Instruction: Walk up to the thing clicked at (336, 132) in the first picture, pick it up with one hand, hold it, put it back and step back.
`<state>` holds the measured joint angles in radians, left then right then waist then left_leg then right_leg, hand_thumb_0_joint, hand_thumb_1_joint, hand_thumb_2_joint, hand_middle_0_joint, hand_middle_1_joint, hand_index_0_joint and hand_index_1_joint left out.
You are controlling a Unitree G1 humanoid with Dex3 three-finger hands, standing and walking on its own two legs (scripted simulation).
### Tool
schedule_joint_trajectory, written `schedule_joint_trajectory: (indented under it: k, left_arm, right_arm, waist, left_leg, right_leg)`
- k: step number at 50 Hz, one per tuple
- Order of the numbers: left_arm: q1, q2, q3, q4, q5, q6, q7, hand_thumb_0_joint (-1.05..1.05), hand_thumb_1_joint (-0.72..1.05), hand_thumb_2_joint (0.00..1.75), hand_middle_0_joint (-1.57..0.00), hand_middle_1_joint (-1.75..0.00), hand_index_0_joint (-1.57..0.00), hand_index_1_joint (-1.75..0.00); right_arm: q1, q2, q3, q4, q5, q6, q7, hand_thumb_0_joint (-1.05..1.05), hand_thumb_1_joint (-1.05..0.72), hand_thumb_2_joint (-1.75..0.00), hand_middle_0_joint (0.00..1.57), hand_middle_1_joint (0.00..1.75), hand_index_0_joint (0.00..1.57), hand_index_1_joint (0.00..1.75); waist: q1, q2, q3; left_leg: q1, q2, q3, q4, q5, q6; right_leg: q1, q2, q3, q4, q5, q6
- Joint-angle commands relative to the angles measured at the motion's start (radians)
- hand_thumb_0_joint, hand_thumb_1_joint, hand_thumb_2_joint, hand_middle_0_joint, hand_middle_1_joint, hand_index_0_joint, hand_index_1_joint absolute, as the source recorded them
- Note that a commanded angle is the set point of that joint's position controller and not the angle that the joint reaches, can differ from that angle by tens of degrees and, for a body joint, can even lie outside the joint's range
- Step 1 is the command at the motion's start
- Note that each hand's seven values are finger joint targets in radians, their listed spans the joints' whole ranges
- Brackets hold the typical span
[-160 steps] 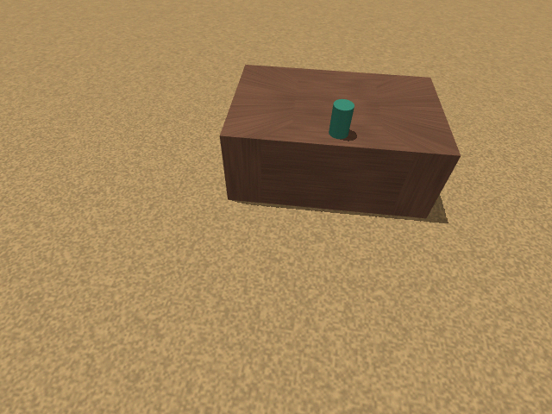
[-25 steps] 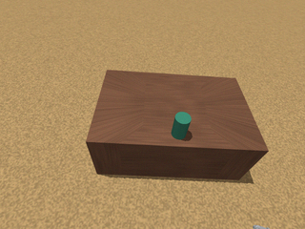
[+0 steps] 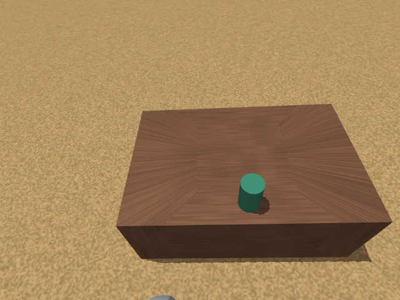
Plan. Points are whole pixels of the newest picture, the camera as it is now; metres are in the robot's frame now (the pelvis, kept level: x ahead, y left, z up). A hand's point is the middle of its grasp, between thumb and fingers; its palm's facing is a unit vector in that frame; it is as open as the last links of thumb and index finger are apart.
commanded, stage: walk up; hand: right
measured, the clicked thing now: (250, 193) +0.51 -0.16 -0.31
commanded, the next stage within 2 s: stand in 1.52 s
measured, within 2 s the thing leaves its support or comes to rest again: neither
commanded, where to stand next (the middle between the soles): +0.13 +0.04 m, yaw +0 degrees
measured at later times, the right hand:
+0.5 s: hand (300, 288) +0.18 -0.20 -0.14, palm faces -0.03 +0.94 -0.35, open 7.4 cm
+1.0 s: hand out of the picture +0.15 -0.23 -0.14, palm faces +0.03 +0.94 -0.35, open 7.4 cm
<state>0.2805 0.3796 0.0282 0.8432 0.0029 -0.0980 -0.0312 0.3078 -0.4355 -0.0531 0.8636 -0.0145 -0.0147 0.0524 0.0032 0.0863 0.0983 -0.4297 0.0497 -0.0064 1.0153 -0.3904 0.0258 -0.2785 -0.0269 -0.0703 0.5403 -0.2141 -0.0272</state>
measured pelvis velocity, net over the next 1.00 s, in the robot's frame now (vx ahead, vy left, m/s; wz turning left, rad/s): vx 0.08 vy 0.04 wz -0.04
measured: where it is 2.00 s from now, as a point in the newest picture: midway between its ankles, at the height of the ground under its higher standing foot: outside the picture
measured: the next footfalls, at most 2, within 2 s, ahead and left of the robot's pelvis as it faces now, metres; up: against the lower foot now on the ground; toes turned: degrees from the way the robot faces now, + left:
left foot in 0.18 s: +0.16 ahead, +0.17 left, +0.00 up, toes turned +2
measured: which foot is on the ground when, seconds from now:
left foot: up 0.00-0.16, down 0.18-1.00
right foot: down 0.00-1.00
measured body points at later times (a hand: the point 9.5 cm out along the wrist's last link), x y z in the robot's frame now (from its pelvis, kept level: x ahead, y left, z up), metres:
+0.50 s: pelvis +0.07 +0.04 +0.00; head +0.09 +0.05 +0.45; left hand +0.13 +0.35 -0.14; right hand +0.18 -0.25 -0.12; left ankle +0.12 +0.17 -0.73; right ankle +0.06 -0.10 -0.73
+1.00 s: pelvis +0.08 +0.04 +0.01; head +0.09 +0.03 +0.46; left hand +0.18 +0.33 -0.12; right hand +0.15 -0.28 -0.12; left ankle +0.12 +0.17 -0.73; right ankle +0.06 -0.10 -0.73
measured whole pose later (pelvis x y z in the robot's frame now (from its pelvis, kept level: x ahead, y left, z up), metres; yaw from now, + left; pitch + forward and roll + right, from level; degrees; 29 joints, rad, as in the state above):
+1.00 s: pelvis +0.08 +0.04 +0.01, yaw -2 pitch -3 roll +0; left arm 0.06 0.35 0.01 1.16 0.01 0.00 -0.02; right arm 0.06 -0.36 -0.01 1.18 -0.01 -0.01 0.01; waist -0.01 0.01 0.05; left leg -0.18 0.06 0.06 0.35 -0.13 -0.03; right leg -0.09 -0.03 -0.01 0.35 -0.21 0.03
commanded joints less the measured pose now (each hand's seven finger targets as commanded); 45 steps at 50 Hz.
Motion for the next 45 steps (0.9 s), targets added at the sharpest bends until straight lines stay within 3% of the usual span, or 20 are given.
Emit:
schedule_joint_trajectory:
  k: [1,5,7,8,9,10,11,12,13,16,18,19,20,21,23,26,29,33,37,45]
  left_arm:
    - [0.031,0.292,0.089,-0.06,0.007,-0.01,0.026,0.0,0.9,0.9,-0.2,-0.3,-0.2,-0.3]
    - [-0.011,0.272,0.066,-0.048,0.01,0.014,0.033,0.0,0.9,0.9,-0.2,-0.3,-0.2,-0.3]
    - [-0.043,0.266,0.058,-0.046,-0.002,0.034,0.035,0.0,0.9,0.9,-0.2,-0.3,-0.2,-0.3]
    - [-0.056,0.235,0.043,-0.044,-0.005,0.043,0.036,0.0,0.9,0.9,-0.2,-0.3,-0.2,-0.3]
    - [-0.04,0.192,0.028,-0.044,-0.009,0.053,0.036,0.0,0.9,0.9,-0.2,-0.3,-0.2,-0.3]
    - [-0.002,0.16,0.017,-0.032,-0.023,0.064,0.039,0.0,0.9,0.9,-0.2,-0.3,-0.2,-0.3]
    - [0.012,0.22,0.034,0.017,-0.019,0.08,0.05,0.0,0.9,0.9,-0.2,-0.3,-0.2,-0.3]
    - [-0.006,0.236,0.036,0.038,-0.014,0.084,0.051,0.0,0.9,0.9,-0.2,-0.3,-0.2,-0.3]
    - [-0.01,0.228,0.035,0.052,-0.013,0.085,0.051,0.0,0.9,0.9,-0.2,-0.3,-0.2,-0.3]
    - [0.044,0.209,0.034,0.13,-0.013,0.071,0.047,0.0,0.9,0.9,-0.2,-0.3,-0.2,-0.3]
    - [0.012,0.213,0.038,0.157,0.002,0.067,0.048,0.0,0.9,0.9,-0.2,-0.3,-0.2,-0.3]
    - [-0.022,0.237,0.04,0.154,0.007,0.063,0.049,0.0,0.9,0.9,-0.2,-0.3,-0.2,-0.3]
    - [-0.082,0.252,0.032,0.143,0.007,0.063,0.043,0.0,0.9,0.9,-0.2,-0.3,-0.2,-0.3]
    - [-0.133,0.243,0.028,0.141,0.002,0.066,0.036,0.0,0.9,0.9,-0.2,-0.3,-0.2,-0.3]
    - [-0.117,0.212,0.017,0.172,-0.004,0.063,0.036,0.0,0.9,0.9,-0.2,-0.3,-0.2,-0.3]
    - [-0.149,0.218,0.017,0.201,-0.003,0.057,0.036,0.0,0.9,0.9,-0.2,-0.3,-0.2,-0.3]
    - [-0.176,0.211,0.014,0.215,-0.007,0.058,0.035,0.0,0.9,0.9,-0.2,-0.3,-0.2,-0.3]
    - [-0.214,0.202,0.013,0.242,-0.005,0.064,0.036,0.0,0.9,0.9,-0.2,-0.3,-0.2,-0.3]
    - [-0.248,0.196,0.012,0.257,0.0,0.069,0.033,0.0,0.9,0.9,-0.2,-0.3,-0.2,-0.3]
    - [-0.249,0.193,0.019,0.272,0.003,0.076,0.029,0.0,0.9,0.9,-0.2,-0.3,-0.2,-0.3]
  right_arm:
    - [0.05,-0.15,-0.054,-0.043,-0.002,-0.018,-0.006,0.0,-0.9,-0.9,0.2,0.3,0.2,0.3]
    - [-0.004,-0.115,-0.045,-0.014,0.005,-0.026,-0.025,0.0,-0.9,-0.9,0.2,0.3,0.2,0.3]
    - [0.004,-0.118,-0.044,0.011,0.009,-0.036,-0.037,0.0,-0.9,-0.9,0.2,0.3,0.2,0.3]
    - [0.018,-0.134,-0.049,0.027,0.003,-0.041,-0.044,0.0,-0.9,-0.9,0.2,0.3,0.2,0.3]
    - [0.02,-0.184,-0.056,0.029,-0.004,-0.045,-0.051,0.0,-0.9,-0.9,0.2,0.3,0.2,0.3]
    - [-0.034,-0.236,-0.056,0.004,-0.006,-0.053,-0.053,0.0,-0.9,-0.9,0.2,0.3,0.2,0.3]
    - [-0.079,-0.275,-0.06,0.004,0.01,-0.049,-0.053,0.0,-0.9,-0.9,0.2,0.3,0.2,0.3]
    - [-0.114,-0.252,-0.055,0.006,0.003,-0.045,-0.055,0.0,-0.9,-0.9,0.2,0.3,0.2,0.3]
    - [-0.153,-0.234,-0.044,0.006,0.002,-0.044,-0.059,0.0,-0.9,-0.9,0.2,0.3,0.2,0.3]
    - [-0.223,-0.215,-0.027,0.027,0.005,-0.037,-0.058,0.0,-0.9,-0.9,0.2,0.3,0.2,0.3]
    - [-0.232,-0.18,-0.01,0.035,0.014,-0.027,-0.055,0.0,-0.9,-0.9,0.2,0.3,0.2,0.3]
    - [-0.228,-0.151,0.0,0.042,0.023,-0.025,-0.054,0.0,-0.9,-0.9,0.2,0.3,0.2,0.3]
    - [-0.231,-0.143,0.002,0.056,0.028,-0.024,-0.054,0.0,-0.9,-0.9,0.2,0.3,0.2,0.3]
    - [-0.225,-0.152,-0.001,0.079,0.025,-0.025,-0.056,0.0,-0.9,-0.9,0.2,0.3,0.2,0.3]
    - [-0.276,-0.17,0.0,0.101,0.019,-0.032,-0.056,0.0,-0.9,-0.9,0.2,0.3,0.2,0.3]
    - [-0.289,-0.15,0.009,0.133,0.023,-0.032,-0.055,0.0,-0.9,-0.9,0.2,0.3,0.2,0.3]
    - [-0.299,-0.148,0.01,0.168,0.025,-0.03,-0.055,0.0,-0.9,-0.9,0.2,0.3,0.2,0.3]
    - [-0.324,-0.137,0.011,0.199,0.022,-0.023,-0.052,0.0,-0.9,-0.9,0.2,0.3,0.2,0.3]
    - [-0.331,-0.131,0.013,0.228,0.016,-0.018,-0.05,0.0,-0.9,-0.9,0.2,0.3,0.2,0.3]
    - [-0.327,-0.134,0.012,0.25,0.01,-0.026,-0.052,0.0,-0.9,-0.9,0.2,0.3,0.2,0.3]
  waist:
    - [0.007,-0.268,-0.04]
    - [0.008,-0.255,-0.096]
    - [-0.015,-0.212,-0.119]
    - [-0.031,-0.169,-0.122]
    - [-0.029,-0.054,-0.126]
    - [0.003,0.059,-0.134]
    - [-0.007,0.086,-0.147]
    - [0.003,0.061,-0.125]
    - [0.013,0.085,-0.121]
    - [0.047,0.149,-0.132]
    - [0.04,0.082,-0.132]
    - [0.029,0.021,-0.131]
    - [-0.001,-0.029,-0.118]
    - [-0.017,-0.035,-0.104]
    - [0.011,-0.001,-0.151]
    - [-0.001,-0.078,-0.141]
    - [-0.004,-0.078,-0.149]
    - [-0.004,-0.111,-0.14]
    - [-0.009,-0.122,-0.105]
    - [0.0,-0.097,-0.128]
  left_leg:
    - [-0.058,0.039,0.007,-0.149,0.045,-0.033]
    - [0.132,0.005,0.059,-0.315,0.174,-0.036]
    - [0.253,-0.03,0.086,-0.441,0.281,-0.023]
    - [0.304,-0.029,0.064,-0.477,0.31,-0.012]
    - [0.342,0.08,-0.063,-0.54,0.333,0.014]
    - [0.266,0.268,-0.337,-0.659,0.266,0.09]
    - [0.212,0.326,-0.431,-0.687,0.166,0.188]
    - [0.179,0.299,-0.401,-0.684,0.119,0.188]
    - [0.179,0.259,-0.321,-0.666,0.12,0.167]
    - [0.151,0.195,-0.179,-0.576,0.28,0.114]
    - [0.085,0.172,-0.147,-0.554,0.264,0.069]
    - [0.066,0.153,-0.133,-0.55,0.222,0.037]
    - [0.13,0.103,-0.096,-0.572,0.125,0.016]
    - [0.188,0.099,-0.096,-0.602,0.068,0.009]
    - [0.209,0.126,-0.108,-0.599,0.168,0.022]
    - [0.242,0.103,-0.061,-0.574,0.298,0.016]
    - [0.305,0.1,-0.042,-0.594,0.345,0.008]
    - [0.317,0.1,-0.037,-0.636,0.344,0.003]
    - [0.31,0.088,-0.032,-0.681,0.247,-0.012]
    - [0.319,0.096,-0.031,-0.723,0.275,-0.019]
  right_leg:
    - [0.037,-0.219,0.196,-0.228,0.119,-0.198]
    - [-0.041,-0.199,0.115,-0.089,0.351,-0.169]
    - [-0.082,-0.169,0.101,0.024,0.291,-0.135]
    - [-0.138,-0.144,0.097,0.074,0.177,-0.103]
    - [-0.203,-0.089,0.073,0.141,0.013,-0.058]
    - [-0.178,0.01,0.041,0.25,-0.176,-0.004]
    - [-0.116,-0.002,0.087,0.309,-0.355,-0.001]
    - [-0.113,-0.021,0.115,0.331,-0.374,-0.001]
    - [-0.118,-0.034,0.115,0.307,-0.353,-0.007]
    - [0.005,-0.027,0.065,0.091,-0.173,-0.003]
    - [0.112,-0.023,0.073,-0.024,-0.03,-0.001]
    - [0.122,-0.071,0.146,-0.057,0.013,-0.016]
    - [0.029,-0.093,0.192,-0.072,-0.016,-0.033]
    - [-0.02,-0.089,0.176,-0.061,-0.041,-0.028]
    - [0.054,-0.071,0.131,-0.062,0.033,-0.012]
    - [0.072,-0.092,0.151,-0.122,0.115,-0.014]
    - [0.063,-0.1,0.147,-0.147,0.144,-0.006]
    - [0.088,-0.1,0.143,-0.201,0.123,0.004]
    - [0.079,-0.106,0.158,-0.259,0.047,0.006]
    - [0.131,-0.101,0.14,-0.269,0.081,0.008]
